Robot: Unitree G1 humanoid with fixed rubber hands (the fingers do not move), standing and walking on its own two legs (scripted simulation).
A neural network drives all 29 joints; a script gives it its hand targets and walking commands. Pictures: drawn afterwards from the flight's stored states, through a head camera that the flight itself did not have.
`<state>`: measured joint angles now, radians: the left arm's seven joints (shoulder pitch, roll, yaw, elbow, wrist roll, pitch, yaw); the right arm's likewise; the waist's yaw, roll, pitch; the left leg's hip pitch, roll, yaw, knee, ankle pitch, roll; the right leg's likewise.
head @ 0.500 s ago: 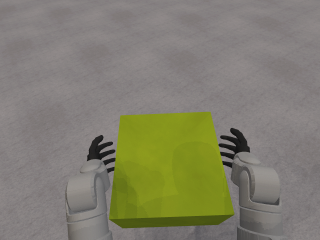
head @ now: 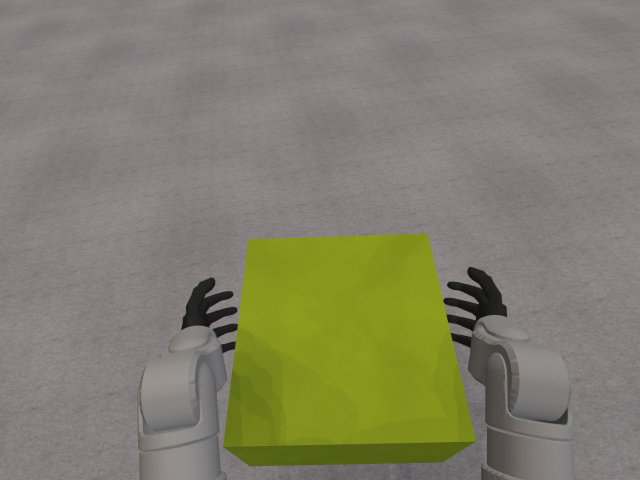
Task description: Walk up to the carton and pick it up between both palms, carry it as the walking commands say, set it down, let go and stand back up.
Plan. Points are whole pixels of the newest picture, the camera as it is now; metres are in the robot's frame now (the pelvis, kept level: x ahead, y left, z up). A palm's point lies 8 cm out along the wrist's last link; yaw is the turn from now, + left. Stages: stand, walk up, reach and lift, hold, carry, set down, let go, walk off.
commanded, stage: carry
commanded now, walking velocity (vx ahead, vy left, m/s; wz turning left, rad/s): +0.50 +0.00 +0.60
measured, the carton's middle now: (341, 346) +0.31 +0.00 -0.02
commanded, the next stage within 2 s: none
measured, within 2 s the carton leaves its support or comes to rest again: neither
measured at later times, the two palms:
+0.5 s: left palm (177, 192) +0.56 +0.27 +0.05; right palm (366, 160) +0.62 -0.05 +0.05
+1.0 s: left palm (128, 116) +0.75 +0.40 +0.09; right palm (272, 66) +0.94 +0.13 +0.08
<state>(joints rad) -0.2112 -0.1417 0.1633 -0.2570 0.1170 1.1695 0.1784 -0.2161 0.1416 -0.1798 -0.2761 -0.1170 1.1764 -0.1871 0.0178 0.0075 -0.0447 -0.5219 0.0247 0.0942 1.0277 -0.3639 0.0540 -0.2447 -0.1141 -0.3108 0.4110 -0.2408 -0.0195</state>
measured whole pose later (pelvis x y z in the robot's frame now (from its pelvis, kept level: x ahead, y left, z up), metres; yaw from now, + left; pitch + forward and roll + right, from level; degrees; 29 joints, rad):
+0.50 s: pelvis +0.31 +0.06 +0.00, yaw +11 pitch +6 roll +0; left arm -0.20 -0.14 0.17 -0.29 0.11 1.14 0.17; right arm -0.21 0.14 -0.17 -0.30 -0.07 1.15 -0.22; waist -0.04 0.00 0.02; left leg -0.26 -0.09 0.08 0.37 -0.21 0.12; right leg -0.59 -0.11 -0.04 1.00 -0.33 0.08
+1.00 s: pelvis +0.61 +0.11 +0.00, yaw +34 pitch +4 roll +3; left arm -0.21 -0.14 0.17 -0.26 0.09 1.16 0.20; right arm -0.22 0.14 -0.17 -0.26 -0.14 1.16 -0.17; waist 0.02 -0.01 -0.06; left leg -0.60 0.05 0.13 0.85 -0.22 0.05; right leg -0.07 -0.14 -0.35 0.32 -0.29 0.02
